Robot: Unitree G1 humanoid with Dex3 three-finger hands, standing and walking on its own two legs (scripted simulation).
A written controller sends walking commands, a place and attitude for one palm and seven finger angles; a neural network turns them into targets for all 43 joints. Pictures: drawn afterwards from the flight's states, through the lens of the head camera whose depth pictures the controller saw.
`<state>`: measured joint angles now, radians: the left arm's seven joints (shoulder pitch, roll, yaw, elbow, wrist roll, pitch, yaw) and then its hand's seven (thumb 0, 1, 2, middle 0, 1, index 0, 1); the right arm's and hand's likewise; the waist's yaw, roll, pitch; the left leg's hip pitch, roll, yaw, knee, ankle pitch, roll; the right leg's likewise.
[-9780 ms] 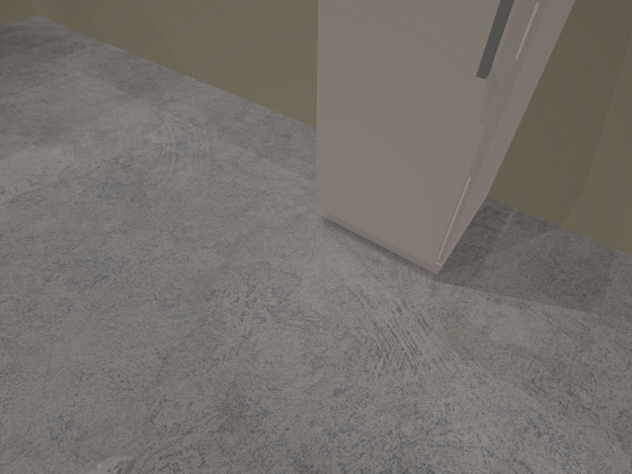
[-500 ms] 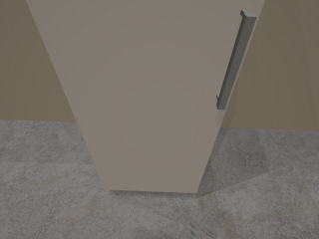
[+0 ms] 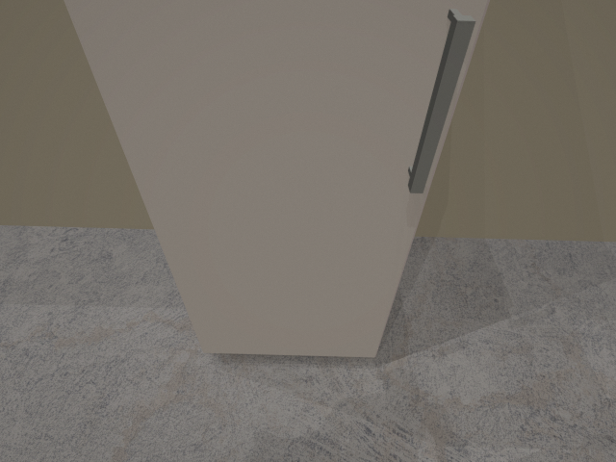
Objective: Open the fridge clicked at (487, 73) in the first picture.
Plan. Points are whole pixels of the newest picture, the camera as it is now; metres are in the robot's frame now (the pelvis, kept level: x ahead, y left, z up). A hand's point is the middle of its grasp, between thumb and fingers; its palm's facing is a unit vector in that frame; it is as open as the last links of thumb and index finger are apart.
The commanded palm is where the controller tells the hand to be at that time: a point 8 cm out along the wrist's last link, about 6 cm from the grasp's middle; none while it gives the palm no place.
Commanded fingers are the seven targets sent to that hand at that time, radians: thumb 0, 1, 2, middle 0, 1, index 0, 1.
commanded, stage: look again from close up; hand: right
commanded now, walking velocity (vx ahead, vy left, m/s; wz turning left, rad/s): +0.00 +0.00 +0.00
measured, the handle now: (432, 111) +0.57 -0.15 +0.20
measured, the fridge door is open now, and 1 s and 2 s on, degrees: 0 0 0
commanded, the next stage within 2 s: shuffle to correct the standing spot in 0.92 s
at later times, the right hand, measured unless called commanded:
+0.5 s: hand out of the picture +0.08 -0.23 -0.16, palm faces -0.02 +0.95 -0.30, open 7.4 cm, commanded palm none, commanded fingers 0.00 -0.90 -0.90 0.20 0.30 0.20 0.30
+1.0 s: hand out of the picture +0.09 -0.24 -0.15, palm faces -0.01 +0.94 -0.33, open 7.4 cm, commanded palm none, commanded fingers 0.00 -0.90 -0.90 0.20 0.30 0.20 0.30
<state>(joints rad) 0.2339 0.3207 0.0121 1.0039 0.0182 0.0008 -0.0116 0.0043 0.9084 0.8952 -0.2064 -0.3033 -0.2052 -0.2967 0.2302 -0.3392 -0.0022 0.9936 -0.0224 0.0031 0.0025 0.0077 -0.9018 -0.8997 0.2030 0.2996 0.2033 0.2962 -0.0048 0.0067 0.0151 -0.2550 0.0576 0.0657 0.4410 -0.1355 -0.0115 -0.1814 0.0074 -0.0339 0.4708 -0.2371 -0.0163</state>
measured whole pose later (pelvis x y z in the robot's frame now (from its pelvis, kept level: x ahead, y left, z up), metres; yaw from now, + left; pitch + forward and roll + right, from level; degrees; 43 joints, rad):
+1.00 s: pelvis +0.03 +0.00 +0.01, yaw -1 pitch -3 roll +0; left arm 0.13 0.33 0.00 1.10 0.01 -0.01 -0.01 0.00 0.91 0.90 -0.21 -0.30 -0.21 -0.30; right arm 0.15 -0.33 0.01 1.08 -0.02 -0.01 0.00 0.01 -0.90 -0.90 0.20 0.30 0.20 0.30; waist -0.01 0.00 0.05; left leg -0.16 0.05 0.08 0.34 -0.12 -0.01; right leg -0.08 0.01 -0.02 0.34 -0.21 -0.01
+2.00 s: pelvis +0.05 -0.01 -0.01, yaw +1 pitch -3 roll +1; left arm 0.29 0.21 0.06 0.98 0.02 -0.01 0.05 0.01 0.92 0.89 -0.21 -0.30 -0.21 -0.30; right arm 0.26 -0.23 -0.04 0.95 -0.02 0.00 -0.03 0.01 -0.91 -0.90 0.20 0.30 0.20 0.30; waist 0.01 0.00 0.01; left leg -0.24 0.04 0.07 0.56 -0.27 -0.02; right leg -0.16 -0.02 -0.05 0.60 -0.39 -0.02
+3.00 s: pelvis -0.11 -0.03 -0.01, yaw -1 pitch -4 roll +0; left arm 0.29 0.27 0.04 1.05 0.03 0.04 0.01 0.01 0.91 0.90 -0.21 -0.30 -0.21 -0.30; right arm 0.25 -0.30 -0.05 0.97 -0.02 0.02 -0.01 0.01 -0.90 -0.90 0.20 0.30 0.20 0.30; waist 0.00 0.02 0.01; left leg -0.27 0.02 -0.01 0.61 -0.37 0.00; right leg -0.25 0.00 -0.06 0.61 -0.30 -0.04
